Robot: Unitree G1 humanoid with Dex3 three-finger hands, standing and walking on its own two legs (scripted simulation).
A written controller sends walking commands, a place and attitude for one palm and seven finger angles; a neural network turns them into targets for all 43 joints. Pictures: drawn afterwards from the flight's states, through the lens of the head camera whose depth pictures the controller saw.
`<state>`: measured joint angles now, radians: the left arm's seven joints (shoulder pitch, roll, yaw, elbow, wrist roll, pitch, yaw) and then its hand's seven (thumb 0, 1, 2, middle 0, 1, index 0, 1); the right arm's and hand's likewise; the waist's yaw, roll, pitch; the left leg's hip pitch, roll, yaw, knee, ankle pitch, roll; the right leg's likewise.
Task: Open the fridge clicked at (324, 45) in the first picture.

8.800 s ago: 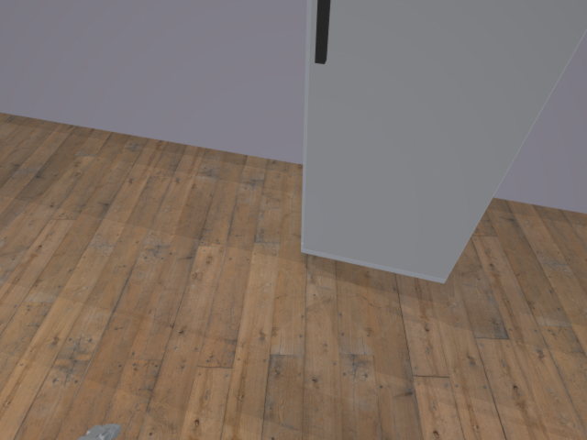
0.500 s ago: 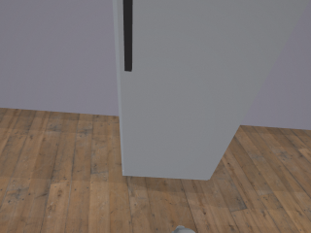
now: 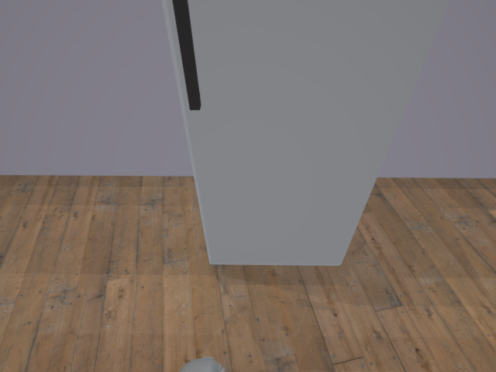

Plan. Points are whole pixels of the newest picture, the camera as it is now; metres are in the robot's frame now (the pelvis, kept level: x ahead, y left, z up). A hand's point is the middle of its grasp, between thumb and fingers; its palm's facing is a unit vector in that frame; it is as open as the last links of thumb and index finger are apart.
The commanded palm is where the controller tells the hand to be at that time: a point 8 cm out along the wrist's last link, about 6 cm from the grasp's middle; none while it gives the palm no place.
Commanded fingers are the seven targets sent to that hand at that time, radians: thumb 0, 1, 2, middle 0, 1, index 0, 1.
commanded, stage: come to a stop and stand still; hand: left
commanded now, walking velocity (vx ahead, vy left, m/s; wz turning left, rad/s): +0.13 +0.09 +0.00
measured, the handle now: (188, 45) +0.68 +0.16 +0.24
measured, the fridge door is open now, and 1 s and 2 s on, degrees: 0 0 0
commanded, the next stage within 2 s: look again from close up in 0.60 s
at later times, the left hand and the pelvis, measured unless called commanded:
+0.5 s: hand out of the picture +0.05 +0.20 -0.19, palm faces +0.06 -0.98 -0.18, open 7.4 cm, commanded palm none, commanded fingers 0.00 0.90 0.90 -0.20 -0.30 -0.20 -0.30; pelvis +0.05 +0.04 -0.02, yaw +0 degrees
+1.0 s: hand out of the picture +0.07 +0.19 -0.18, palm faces +0.04 -0.98 -0.19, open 7.3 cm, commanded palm none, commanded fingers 0.00 0.90 0.90 -0.20 -0.30 -0.20 -0.30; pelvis +0.06 +0.02 -0.01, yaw +0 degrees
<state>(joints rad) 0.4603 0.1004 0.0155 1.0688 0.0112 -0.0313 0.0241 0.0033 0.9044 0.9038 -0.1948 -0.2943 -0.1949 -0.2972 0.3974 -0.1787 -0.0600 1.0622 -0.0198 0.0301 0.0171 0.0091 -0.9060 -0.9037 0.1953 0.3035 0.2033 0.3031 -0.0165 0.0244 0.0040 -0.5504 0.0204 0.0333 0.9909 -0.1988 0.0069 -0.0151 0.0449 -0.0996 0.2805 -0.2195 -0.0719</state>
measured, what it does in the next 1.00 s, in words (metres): steps on the spot: left foot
